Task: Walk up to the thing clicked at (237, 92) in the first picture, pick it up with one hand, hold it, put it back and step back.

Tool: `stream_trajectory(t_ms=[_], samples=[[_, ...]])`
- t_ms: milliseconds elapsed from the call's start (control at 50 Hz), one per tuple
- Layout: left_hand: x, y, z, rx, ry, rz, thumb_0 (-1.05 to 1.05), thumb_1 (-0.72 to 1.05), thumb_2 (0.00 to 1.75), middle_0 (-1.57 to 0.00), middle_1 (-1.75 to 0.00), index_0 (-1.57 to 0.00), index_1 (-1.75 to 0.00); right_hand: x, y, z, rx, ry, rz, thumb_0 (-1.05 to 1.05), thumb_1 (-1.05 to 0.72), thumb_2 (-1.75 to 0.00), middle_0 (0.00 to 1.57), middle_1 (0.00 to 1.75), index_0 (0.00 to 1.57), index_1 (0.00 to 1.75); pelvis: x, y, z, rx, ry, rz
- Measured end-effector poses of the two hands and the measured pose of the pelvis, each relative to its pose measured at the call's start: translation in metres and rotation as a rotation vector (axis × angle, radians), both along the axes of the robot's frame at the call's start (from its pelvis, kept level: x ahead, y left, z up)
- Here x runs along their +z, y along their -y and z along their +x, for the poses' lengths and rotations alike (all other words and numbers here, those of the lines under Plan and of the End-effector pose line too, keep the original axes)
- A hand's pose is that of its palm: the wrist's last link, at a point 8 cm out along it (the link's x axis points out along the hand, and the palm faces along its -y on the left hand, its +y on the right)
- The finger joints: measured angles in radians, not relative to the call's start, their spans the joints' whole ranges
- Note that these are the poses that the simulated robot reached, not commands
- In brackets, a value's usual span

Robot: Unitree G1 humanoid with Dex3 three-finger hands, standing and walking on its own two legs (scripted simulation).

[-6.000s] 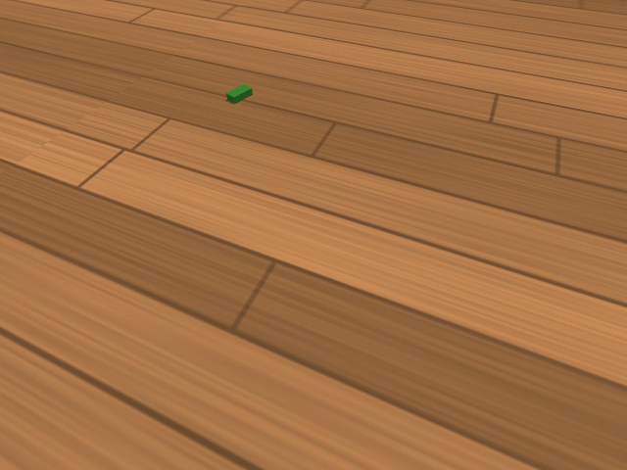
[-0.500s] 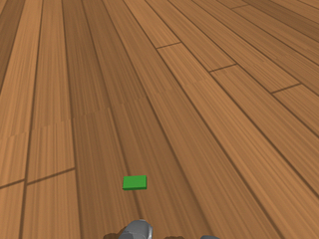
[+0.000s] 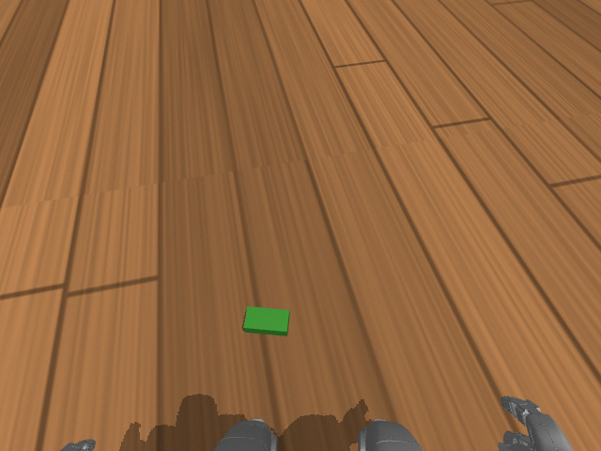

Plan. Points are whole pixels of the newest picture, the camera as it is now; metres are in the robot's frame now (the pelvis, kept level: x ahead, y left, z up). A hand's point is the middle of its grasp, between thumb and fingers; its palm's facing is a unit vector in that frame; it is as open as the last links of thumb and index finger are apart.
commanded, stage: walk up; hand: left
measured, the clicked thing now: (267, 321) +0.54 +0.15 -0.72
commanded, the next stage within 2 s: stand in 1.64 s
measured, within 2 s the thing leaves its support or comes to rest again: neither
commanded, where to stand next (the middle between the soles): +0.12 +0.00 m, yaw -5 degrees
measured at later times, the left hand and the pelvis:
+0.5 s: hand out of the picture +0.05 +0.27 -0.13, palm faces -0.07 -0.93 -0.37, open 7.4 cm; pelvis +0.00 +0.00 +0.03, yaw -2 degrees
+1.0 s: hand (135, 442) +0.13 +0.25 -0.11, palm faces -0.09 -0.93 -0.36, open 7.4 cm; pelvis +0.02 +0.00 +0.04, yaw -3 degrees
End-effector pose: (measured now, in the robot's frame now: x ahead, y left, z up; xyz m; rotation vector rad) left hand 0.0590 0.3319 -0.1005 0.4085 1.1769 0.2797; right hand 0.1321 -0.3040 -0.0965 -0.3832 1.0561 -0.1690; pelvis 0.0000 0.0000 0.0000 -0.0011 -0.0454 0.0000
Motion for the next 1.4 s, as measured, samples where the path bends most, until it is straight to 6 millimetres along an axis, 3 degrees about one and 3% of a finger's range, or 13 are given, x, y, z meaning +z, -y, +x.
stream_trajectory(t_ms=[80,220,340,440,560,780,880,1400], samples=[[-0.003,0.001,0.005,-0.01,0.036,-0.022,0.0,0.91,0.9,-0.2,-0.3,-0.2,-0.3,0.001,-0.005,-0.011,-0.007,-0.004,0.002,0.0,-0.91,-0.9,0.21,0.3,0.21,0.3,0.0,-0.001,-0.003,-0.012,0.003,-0.005],[-0.001,0.011,-0.006,-0.042,-0.005,-0.059,0.0,0.91,0.9,-0.21,-0.3,-0.2,-0.3,0.001,-0.011,-0.037,-0.055,-0.035,0.03,0.0,-0.91,-0.9,0.21,0.3,0.21,0.3,0.008,-0.008,-0.013,-0.02,0.021,-0.012],[0.005,0.013,-0.009,-0.039,-0.024,-0.083,0.0,0.91,0.9,-0.21,-0.3,-0.2,-0.3,0.003,-0.012,-0.069,-0.08,-0.129,0.039,0.0,-0.91,-0.9,0.21,0.3,0.21,0.3,0.018,-0.008,-0.014,-0.028,0.01,-0.02],[0.008,0.016,-0.011,-0.032,-0.065,-0.082,0.0,0.91,0.9,-0.21,-0.3,-0.2,-0.3,0.004,-0.008,-0.079,-0.102,-0.18,0.046,0.01,-0.91,-0.9,0.21,0.3,0.21,0.3,0.024,-0.004,-0.01,-0.029,-0.002,-0.016],[0.013,0.022,-0.001,-0.038,-0.089,-0.085,0.0,0.91,0.9,-0.21,-0.3,-0.2,-0.3,0.006,-0.003,-0.073,-0.128,-0.184,0.05,0.01,-0.91,-0.9,0.2,0.3,0.21,0.3,0.03,-0.003,0.001,-0.035,-0.009,-0.009],[0.023,0.033,0.054,-0.069,0.005,-0.098,0.0,0.91,0.9,-0.2,-0.3,-0.2,-0.3,0.015,-0.005,-0.042,-0.14,-0.113,0.057,0.0,-0.91,-0.9,0.2,0.3,0.21,0.3,0.035,-0.004,0.011,-0.045,-0.002,0.001],[0.025,0.036,0.068,-0.089,0.026,-0.104,0.0,0.91,0.9,-0.2,-0.3,-0.2,-0.3,0.018,-0.006,-0.036,-0.141,-0.099,0.058,0.0,-0.91,-0.9,0.2,0.3,0.21,0.3,0.037,-0.004,0.013,-0.05,-0.005,0.004],[0.022,0.034,0.056,-0.085,-0.046,-0.096,0.0,0.91,0.9,-0.2,-0.3,-0.2,-0.3,0.013,-0.007,-0.056,-0.182,-0.154,0.067,0.0,-0.91,-0.9,0.2,0.3,0.21,0.3,0.038,-0.005,0.02,-0.067,0.0,0.006]])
